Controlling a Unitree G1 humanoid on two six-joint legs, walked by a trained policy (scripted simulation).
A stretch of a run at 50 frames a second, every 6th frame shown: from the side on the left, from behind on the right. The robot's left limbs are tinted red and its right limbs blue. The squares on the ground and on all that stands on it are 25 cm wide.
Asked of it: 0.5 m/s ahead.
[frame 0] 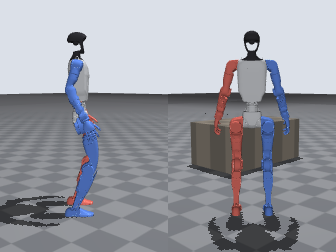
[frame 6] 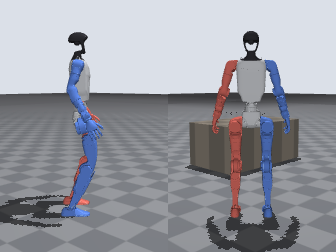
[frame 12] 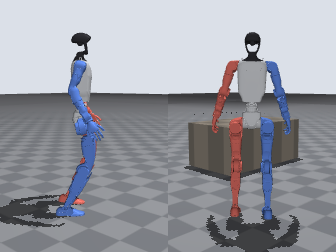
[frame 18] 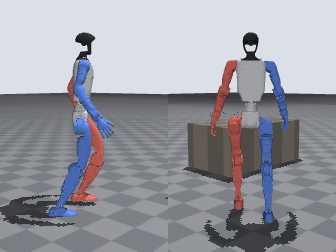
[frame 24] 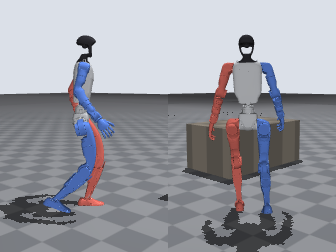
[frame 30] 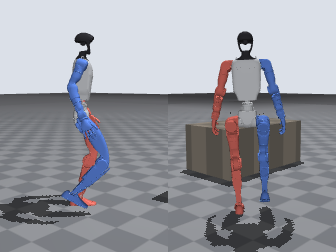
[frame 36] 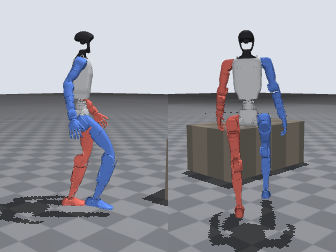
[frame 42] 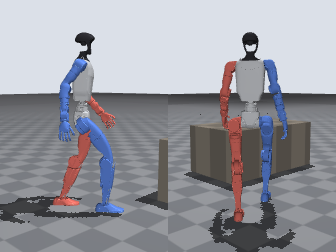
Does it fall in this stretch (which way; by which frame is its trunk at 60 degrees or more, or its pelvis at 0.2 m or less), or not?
no
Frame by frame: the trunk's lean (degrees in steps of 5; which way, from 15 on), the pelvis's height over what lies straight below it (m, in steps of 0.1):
0: 5, 0.8
6: 5, 0.8
12: 0, 0.8
18: 5, 0.8
24: 5, 0.8
30: 5, 0.8
36: 5, 0.8
42: 0, 0.8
